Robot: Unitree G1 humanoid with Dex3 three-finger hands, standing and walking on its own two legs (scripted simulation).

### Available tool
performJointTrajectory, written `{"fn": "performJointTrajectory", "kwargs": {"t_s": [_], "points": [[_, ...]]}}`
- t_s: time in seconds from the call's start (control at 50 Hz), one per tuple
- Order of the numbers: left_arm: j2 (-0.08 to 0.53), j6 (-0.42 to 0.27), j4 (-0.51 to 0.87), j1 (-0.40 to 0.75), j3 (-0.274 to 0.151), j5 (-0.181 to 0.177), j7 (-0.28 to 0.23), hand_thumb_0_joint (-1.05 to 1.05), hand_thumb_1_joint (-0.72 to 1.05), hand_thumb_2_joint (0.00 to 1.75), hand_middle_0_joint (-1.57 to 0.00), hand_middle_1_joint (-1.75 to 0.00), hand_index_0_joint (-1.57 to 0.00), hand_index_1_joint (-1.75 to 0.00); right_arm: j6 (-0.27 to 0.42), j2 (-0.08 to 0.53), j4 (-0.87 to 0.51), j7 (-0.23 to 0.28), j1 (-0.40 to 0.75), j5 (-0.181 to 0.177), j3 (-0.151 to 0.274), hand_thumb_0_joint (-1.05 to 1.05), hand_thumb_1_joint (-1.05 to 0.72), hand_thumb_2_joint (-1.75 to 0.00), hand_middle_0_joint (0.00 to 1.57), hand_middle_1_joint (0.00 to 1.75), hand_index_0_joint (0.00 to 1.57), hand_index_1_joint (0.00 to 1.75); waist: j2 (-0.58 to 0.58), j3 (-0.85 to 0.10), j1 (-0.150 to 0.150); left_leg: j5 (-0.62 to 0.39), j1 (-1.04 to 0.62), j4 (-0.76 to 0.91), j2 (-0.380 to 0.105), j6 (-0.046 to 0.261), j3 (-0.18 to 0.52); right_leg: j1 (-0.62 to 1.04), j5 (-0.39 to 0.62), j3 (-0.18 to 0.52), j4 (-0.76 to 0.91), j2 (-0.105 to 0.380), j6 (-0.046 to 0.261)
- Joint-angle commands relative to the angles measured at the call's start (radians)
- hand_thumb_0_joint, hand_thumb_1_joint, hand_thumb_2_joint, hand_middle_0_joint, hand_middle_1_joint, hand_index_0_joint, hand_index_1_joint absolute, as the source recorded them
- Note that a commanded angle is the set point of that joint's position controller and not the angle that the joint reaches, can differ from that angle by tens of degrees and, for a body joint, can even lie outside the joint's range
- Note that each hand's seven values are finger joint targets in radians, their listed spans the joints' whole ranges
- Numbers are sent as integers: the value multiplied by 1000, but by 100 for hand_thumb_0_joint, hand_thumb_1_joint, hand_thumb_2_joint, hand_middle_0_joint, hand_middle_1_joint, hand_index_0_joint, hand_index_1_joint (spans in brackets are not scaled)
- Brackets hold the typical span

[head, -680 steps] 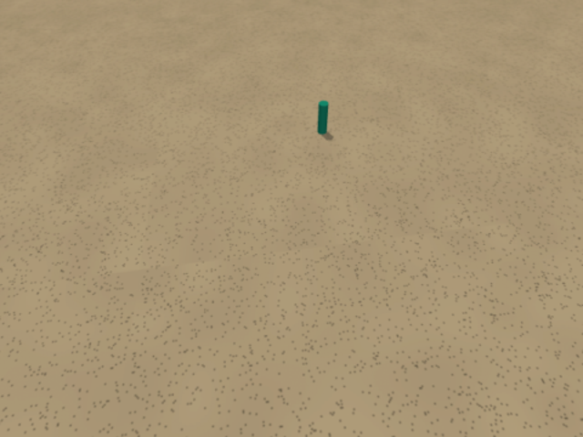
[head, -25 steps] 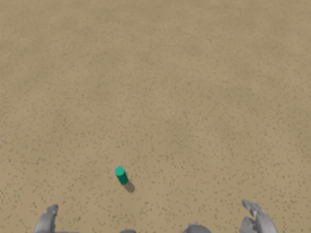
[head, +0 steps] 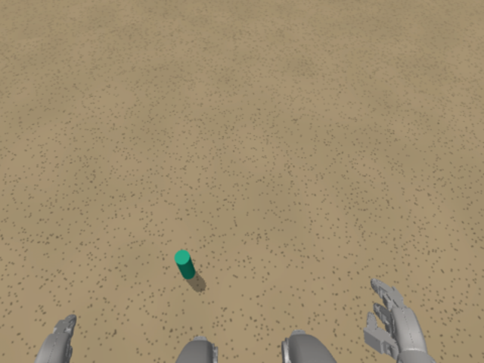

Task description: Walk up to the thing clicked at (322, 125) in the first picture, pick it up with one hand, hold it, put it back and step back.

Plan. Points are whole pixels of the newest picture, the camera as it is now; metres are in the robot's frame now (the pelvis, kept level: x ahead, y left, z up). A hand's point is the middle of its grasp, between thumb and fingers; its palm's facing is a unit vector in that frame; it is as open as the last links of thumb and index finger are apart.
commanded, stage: go down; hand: left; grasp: from the side
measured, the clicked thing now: (185, 265) +0.46 +0.19 -0.61
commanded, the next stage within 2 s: approach in 2.00 s
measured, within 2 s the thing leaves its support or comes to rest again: neither
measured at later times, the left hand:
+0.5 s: hand (93, 287) +0.29 +0.33 -0.20, palm faces +0.13 -0.97 -0.20, open 17.5 cm
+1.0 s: hand (95, 268) +0.35 +0.36 -0.26, palm faces +0.16 -0.98 -0.11, open 17.2 cm
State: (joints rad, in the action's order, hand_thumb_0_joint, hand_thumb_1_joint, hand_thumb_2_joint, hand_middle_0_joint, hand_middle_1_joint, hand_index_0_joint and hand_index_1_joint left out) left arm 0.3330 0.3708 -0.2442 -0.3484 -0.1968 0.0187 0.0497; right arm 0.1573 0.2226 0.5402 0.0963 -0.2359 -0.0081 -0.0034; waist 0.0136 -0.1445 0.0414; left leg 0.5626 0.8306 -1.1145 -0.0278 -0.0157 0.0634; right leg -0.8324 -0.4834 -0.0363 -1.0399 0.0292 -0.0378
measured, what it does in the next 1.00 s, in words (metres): lowers itself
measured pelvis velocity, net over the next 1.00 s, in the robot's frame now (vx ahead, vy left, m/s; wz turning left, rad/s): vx -0.09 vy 0.00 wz -0.05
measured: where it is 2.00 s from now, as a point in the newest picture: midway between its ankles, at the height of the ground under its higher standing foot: outside the picture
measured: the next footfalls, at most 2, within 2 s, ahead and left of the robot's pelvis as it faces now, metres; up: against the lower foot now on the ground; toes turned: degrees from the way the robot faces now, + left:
none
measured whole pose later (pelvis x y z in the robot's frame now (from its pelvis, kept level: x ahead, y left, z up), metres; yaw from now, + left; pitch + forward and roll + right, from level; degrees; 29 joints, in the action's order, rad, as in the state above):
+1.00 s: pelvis -0.09 +0.00 -0.25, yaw -3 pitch +34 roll -5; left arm 0.82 -0.37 -1.12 0.65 -0.74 -0.09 0.56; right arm 0.13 0.34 0.66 0.01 -0.15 0.03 -0.09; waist -0.01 -0.14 0.13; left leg 0.72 1.94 -2.06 0.01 -0.04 0.12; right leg -1.94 -0.62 -0.03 -1.96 0.04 -0.04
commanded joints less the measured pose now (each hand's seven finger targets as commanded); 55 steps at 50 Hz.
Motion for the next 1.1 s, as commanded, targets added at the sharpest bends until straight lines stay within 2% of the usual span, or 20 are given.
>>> {"fn": "performJointTrajectory", "kwargs": {"t_s": [0.0, 0.02, 0.08, 0.12, 0.2, 0.28, 0.36, 0.38, 0.42, 0.46, 0.48, 0.5, 0.52, 0.54, 0.58, 0.6, 0.66, 0.86, 0.96, 1.08], "points": [[212, -52, 119, 29, -112, 2, -14, 0, -50, 10, -6, -7, -5, -8, 57, 159, -124, 22, -12, 0, 69, 0, -85, -89, 20, 30, 20, 30, 73, -177, 18, -382, -79, 133, 13, 10, -21, 123, 274, -21, 78, -31, 49], [209, -69, 122, 89, -111, -1, -14, 0, -49, 10, -6, -6, -4, -8, 63, 158, -131, 21, -1, 0, 67, 0, -86, -89, 20, 30, 20, 30, 65, -158, 22, -347, -55, 124, 12, 14, -22, 91, 248, -19, 74, -30, 48], [259, -147, 25, 214, -172, -17, -1, 0, -52, 10, -6, -6, -4, -8, 84, 164, -101, 18, -4, 3, 64, 0, -88, -89, 20, 30, 20, 30, 54, -132, 23, -243, 43, 69, 15, 21, -27, 8, 165, -11, 27, -25, 48], [259, -212, -55, 284, -181, -33, 32, 0, -53, 6, -7, -4, -6, -6, 101, 172, -96, 13, 0, 3, 68, 0, -90, -90, 20, 30, 20, 30, 58, -152, 33, -199, 87, 24, 16, 24, -32, -51, 136, 0, -16, -24, 48], [362, -379, -166, 458, -257, -76, 127, 0, -56, 0, -8, -3, -8, -4, 128, 200, -70, -4, 8, 0, 69, 0, -93, -90, 20, 30, 20, 30, 86, -242, 17, -155, 203, -89, 23, 27, -35, -175, 97, 15, -146, -19, 55], [447, -534, -271, 564, -322, -95, 215, 0, -58, 1, -8, -6, -8, -6, 122, 223, -49, -15, -17, 3, 69, 0, -91, -90, 20, 30, 20, 30, 133, -400, -8, -171, 261, -183, 28, 22, -33, -251, 107, 22, -260, -8, 64], [541, -628, -423, 647, -401, -108, 279, 0, -61, 4, -8, -9, -7, -9, 95, 257, -22, -28, -34, 6, 66, 0, -90, -90, 20, 30, 20, 30, 153, -485, -31, -200, 310, -250, 24, 15, -12, -344, 115, 5, -366, -13, 72], [494, -640, -516, 636, -380, -112, 298, 0, -61, 5, -7, -9, -7, -9, 87, 256, -14, -34, -28, 8, 60, 0, -89, -90, 20, 30, 20, 30, 141, -455, -17, -191, 339, -260, 21, 13, -1, -396, 102, -4, -395, -16, 75], [555, -681, -495, 720, -432, -131, 325, 0, -59, 6, -7, -9, -6, -9, 75, 272, -6, -39, -35, 10, 67, 0, -89, -90, 20, 30, 20, 30, 138, -511, -23, -207, 376, -310, 26, 20, -6, -411, 118, -3, -425, -15, 74], [582, -709, -585, 725, -457, -134, 354, 0, -61, 5, -6, -8, -6, -9, 62, 281, 4, -49, -35, 15, 57, 0, -89, -90, 20, 30, 20, 30, 115, -513, -19, -217, 425, -348, 26, 23, 1, -452, 116, -9, -473, -17, 76], [632, -737, -496, 837, -472, -140, 368, 0, -60, 5, -6, -8, -6, -8, 60, 287, 4, -49, -35, 17, 62, 0, -89, -90, 20, 30, 20, 30, 145, -568, -18, -226, 425, -382, 30, 26, -11, -456, 126, 0, -486, -14, 76], [627, -746, -565, 825, -482, -141, 381, 0, -58, 5, -6, -8, -5, -8, 55, 289, 15, -52, -49, 19, 57, 0, -90, -90, 20, 30, 20, 30, 136, -586, 0, -266, 427, -408, 29, 28, -8, -469, 151, -5, -508, -15, 75], [623, -757, -614, 830, -488, -146, 393, 0, -55, 6, -6, -8, -5, -8, 51, 291, 17, -54, -38, 22, 50, 0, -89, -90, 20, 30, 20, 30, 113, -554, 6, -232, 476, -422, 30, 29, -6, -497, 123, -7, -523, -15, 74], [670, -783, -533, 932, -507, -147, 400, 0, -55, 7, -5, -9, -5, -9, 51, 300, 21, -55, -47, 21, 55, 0, -89, -90, 20, 30, 20, 30, 133, -601, 10, -239, 470, -446, 28, 28, -4, -519, 128, -9, -547, -14, 75], [688, -800, -625, 926, -526, -148, 418, 0, -52, 6, -5, -9, -5, -9, 43, 298, 27, -54, -41, 26, 44, 0, -89, -90, 20, 30, 20, 30, 101, -573, 18, -174, 539, -480, 33, 36, -18, -532, 83, 3, -548, -13, 70], [738, -813, -593, 982, -546, -148, 426, 0, -50, 6, -5, -9, -5, -9, 40, 304, 32, -56, -48, 27, 40, 0, -89, -90, 20, 30, 20, 30, 122, -576, 18, -138, 572, -490, 33, 35, -19, -544, 58, 5, -564, -11, 70], [774, -825, -621, 1049, -564, -148, 446, 0, -46, 6, -5, -9, -5, -9, 31, 313, 32, -58, -44, 30, 33, 0, -89, -90, 20, 30, 20, 30, 139, -591, 23, -39, 605, -517, 34, 35, -22, -594, -16, 7, -587, -10, 68], [881, -808, -674, 1157, -605, -147, 499, 0, -47, 5, -5, -9, -5, -8, 4, 337, 64, -70, -77, 36, 3, 0, -91, -90, 20, 30, 20, 30, 198, -640, 40, -107, 675, -644, 32, 34, -26, -678, 31, -12, -712, -8, 70], [907, -804, -695, 1203, -610, -140, 508, 0, -46, 6, -4, -9, -4, -9, -6, 347, 67, -73, -63, 37, -1, 0, -90, -90, 20, 30, 20, 30, 204, -581, 47, -19, 734, -660, 29, 33, -15, -756, -32, -29, -753, -10, 70], [947, -808, -706, 1277, -615, -134, 517, 0, -44, 6, -4, -10, -4, -9, -10, 360, 71, -76, -71, 41, -9, 0, -90, -90, 20, 30, 20, 30, 217, -572, 69, -7, 782, -708, 33, 34, -12, -807, -40, -38, -802, -7, 70]]}}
